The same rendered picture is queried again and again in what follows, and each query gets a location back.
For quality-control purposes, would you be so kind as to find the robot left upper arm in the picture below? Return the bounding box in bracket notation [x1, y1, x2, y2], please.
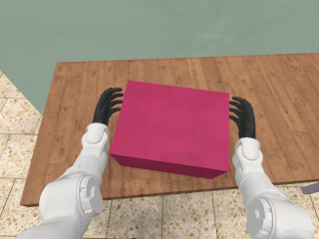
[14, 174, 104, 239]

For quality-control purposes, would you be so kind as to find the robot left hand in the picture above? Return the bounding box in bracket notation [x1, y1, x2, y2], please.
[92, 88, 124, 126]

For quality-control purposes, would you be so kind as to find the carton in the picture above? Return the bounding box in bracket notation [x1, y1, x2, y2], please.
[110, 80, 229, 179]

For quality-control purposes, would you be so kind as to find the table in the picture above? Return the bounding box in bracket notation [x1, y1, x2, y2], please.
[20, 53, 319, 207]

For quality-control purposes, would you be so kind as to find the robot right hand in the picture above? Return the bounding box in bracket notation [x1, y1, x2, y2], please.
[229, 97, 256, 139]

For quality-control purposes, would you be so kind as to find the robot right upper arm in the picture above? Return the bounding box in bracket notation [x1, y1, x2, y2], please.
[245, 196, 314, 239]

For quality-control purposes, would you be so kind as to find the robot left forearm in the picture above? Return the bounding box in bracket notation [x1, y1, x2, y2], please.
[39, 122, 110, 219]

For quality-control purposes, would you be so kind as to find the robot right forearm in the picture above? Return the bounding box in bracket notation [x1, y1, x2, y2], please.
[232, 137, 315, 239]

